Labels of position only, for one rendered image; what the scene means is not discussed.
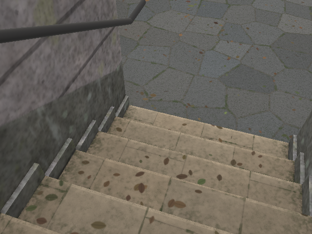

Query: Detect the stairs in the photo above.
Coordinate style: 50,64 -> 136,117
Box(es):
0,105 -> 312,234

